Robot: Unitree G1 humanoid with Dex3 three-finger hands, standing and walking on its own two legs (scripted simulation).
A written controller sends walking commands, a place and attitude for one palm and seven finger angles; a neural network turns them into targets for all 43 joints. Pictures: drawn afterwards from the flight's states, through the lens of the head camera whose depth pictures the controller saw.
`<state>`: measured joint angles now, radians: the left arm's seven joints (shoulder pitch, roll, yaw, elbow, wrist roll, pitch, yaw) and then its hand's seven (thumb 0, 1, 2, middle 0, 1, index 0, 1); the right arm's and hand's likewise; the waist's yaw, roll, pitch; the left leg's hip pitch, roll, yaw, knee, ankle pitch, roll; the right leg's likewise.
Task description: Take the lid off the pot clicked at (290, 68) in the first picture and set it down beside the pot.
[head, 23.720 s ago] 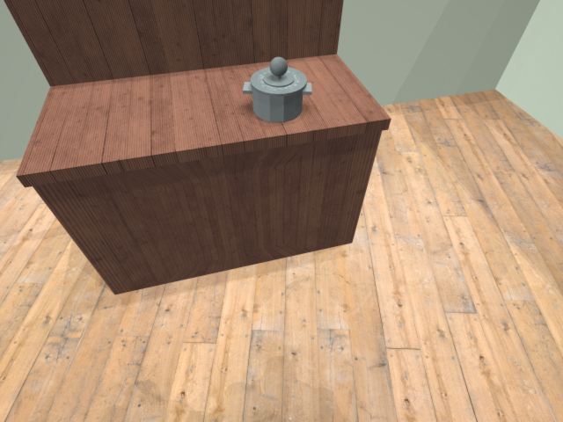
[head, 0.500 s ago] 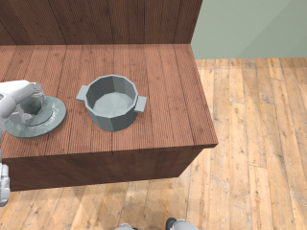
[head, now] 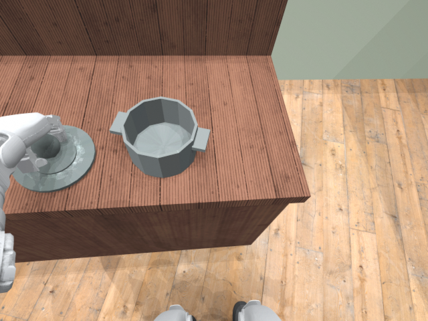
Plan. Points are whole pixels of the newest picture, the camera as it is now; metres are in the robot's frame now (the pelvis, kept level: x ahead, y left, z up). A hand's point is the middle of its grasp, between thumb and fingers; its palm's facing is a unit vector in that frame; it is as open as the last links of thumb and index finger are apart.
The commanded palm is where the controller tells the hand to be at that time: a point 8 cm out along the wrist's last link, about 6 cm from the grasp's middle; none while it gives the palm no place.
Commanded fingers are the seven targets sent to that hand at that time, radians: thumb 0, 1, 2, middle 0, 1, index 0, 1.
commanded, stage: open the fingers wide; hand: left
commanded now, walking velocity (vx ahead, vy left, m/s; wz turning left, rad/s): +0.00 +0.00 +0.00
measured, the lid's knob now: (45, 146) +0.45 +0.34 -0.01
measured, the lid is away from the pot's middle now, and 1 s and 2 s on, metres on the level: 0.23 0.23 0.23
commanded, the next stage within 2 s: raise the empty hand in 0.92 s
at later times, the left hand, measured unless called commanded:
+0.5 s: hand (31, 154) +0.42 +0.34 +0.01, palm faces -0.45 -0.10 -0.89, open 9.1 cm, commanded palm +0.45 +0.33 +0.06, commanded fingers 0.00 0.14 0.54 -0.38 -0.98 -0.35 -0.96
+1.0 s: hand (30, 153) +0.42 +0.34 +0.01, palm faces -0.45 -0.10 -0.89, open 10.9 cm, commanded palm +0.44 +0.33 +0.06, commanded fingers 0.00 0.04 0.54 -0.31 -0.93 -0.31 -0.93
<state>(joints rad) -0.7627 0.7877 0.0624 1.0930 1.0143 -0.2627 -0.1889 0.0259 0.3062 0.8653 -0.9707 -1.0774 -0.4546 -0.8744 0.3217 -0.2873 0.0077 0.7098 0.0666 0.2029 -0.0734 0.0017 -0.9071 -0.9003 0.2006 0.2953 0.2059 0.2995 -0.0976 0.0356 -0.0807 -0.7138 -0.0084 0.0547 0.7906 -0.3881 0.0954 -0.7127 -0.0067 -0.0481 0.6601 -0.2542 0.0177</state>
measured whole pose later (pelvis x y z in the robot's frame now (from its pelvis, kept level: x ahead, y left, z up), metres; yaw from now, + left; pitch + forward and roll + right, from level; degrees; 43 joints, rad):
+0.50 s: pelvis +0.00 +0.01 +0.00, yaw +0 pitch +17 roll -4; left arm -0.79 0.79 0.04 1.10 1.01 -0.25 -0.17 0.00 0.28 0.66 -0.67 -1.05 -0.38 -0.92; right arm 0.33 -0.30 0.01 0.69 0.07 0.18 -0.08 0.00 -0.91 -0.90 0.20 0.30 0.21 0.30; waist -0.10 0.03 -0.08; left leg -0.72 -0.01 0.05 0.80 -0.39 0.10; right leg -0.71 -0.01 -0.05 0.67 -0.25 0.01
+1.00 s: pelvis +0.00 +0.01 +0.00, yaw +0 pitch +17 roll -4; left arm -0.76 0.78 0.05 1.09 1.02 -0.25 -0.17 0.00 0.06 0.53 -0.33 -0.93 -0.32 -0.94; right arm 0.33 -0.29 0.01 0.69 0.07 0.20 -0.06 0.00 -0.91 -0.90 0.20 0.30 0.21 0.30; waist -0.10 0.03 -0.09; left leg -0.70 -0.02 0.06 0.79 -0.39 0.11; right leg -0.70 -0.01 -0.04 0.66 -0.25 0.01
